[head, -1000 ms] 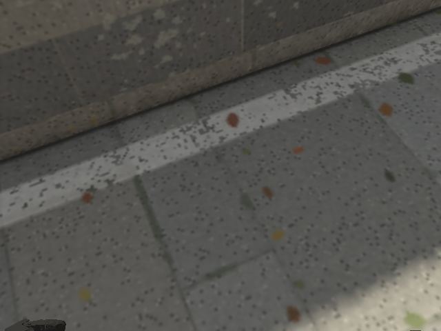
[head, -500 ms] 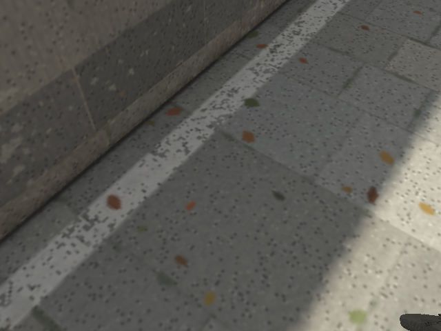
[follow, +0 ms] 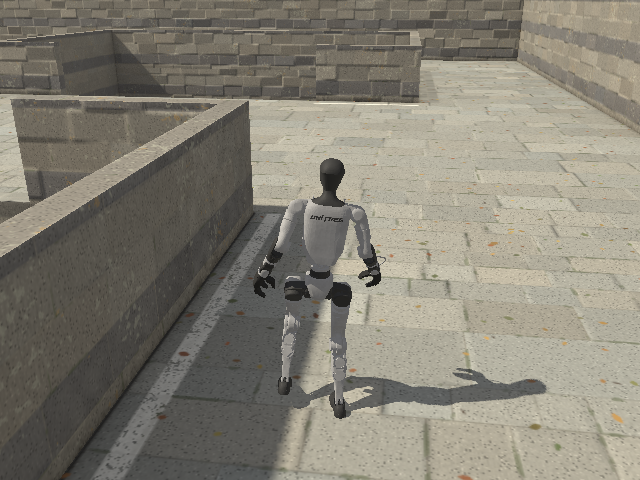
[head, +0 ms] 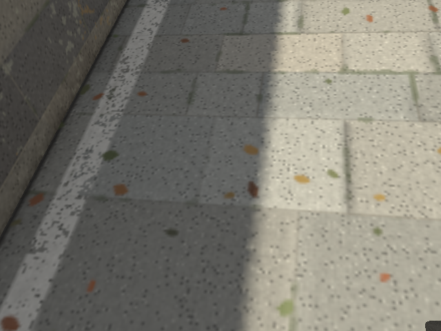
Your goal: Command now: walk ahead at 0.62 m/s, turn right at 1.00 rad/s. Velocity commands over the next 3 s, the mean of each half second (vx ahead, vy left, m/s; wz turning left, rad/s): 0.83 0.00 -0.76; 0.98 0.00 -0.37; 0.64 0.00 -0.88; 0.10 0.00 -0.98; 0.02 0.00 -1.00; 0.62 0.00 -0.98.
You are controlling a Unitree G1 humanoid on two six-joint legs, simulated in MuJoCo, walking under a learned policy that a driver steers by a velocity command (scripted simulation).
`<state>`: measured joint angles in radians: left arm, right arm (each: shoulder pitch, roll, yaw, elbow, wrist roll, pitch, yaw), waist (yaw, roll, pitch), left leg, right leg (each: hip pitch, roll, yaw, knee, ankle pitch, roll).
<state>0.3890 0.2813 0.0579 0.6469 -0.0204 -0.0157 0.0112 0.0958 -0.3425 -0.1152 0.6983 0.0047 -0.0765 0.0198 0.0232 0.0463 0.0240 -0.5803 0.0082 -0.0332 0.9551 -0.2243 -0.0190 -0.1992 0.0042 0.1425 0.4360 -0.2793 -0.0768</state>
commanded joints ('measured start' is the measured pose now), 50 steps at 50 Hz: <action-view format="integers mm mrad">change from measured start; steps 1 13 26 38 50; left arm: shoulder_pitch -34 -127 -496 -35 33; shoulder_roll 245 116 62 175 208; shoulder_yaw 64 27 -49 18 35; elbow -30 -38 -108 145 229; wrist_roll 58 55 77 47 4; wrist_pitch -14 -59 -43 -46 -104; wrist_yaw -12 -33 -106 -12 -18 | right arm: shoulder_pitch -35 419 391 253 -111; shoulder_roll -24 -240 -42 -54 -28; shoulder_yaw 18 -26 59 77 109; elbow -38 5 138 58 -103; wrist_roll -95 -55 -29 -18 -37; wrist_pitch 42 21 -38 -21 10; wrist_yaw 32 -35 -6 -13 25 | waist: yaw -3 -253 -74 31 -12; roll -269 121 42 -36 -59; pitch -22 -209 123 -24 69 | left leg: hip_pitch -77 842 529 -172 243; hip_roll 5 197 192 84 24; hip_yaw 42 -186 6 -21 81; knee -56 -511 -862 402 -356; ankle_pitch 103 -389 292 -58 337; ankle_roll -49 -3 130 102 25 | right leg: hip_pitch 25 -315 -595 298 -2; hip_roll -83 76 32 -232 -79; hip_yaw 227 171 -128 376 151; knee -262 478 437 -176 -329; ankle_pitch -242 -2 147 -31 649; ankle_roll -125 -71 -7 -211 -151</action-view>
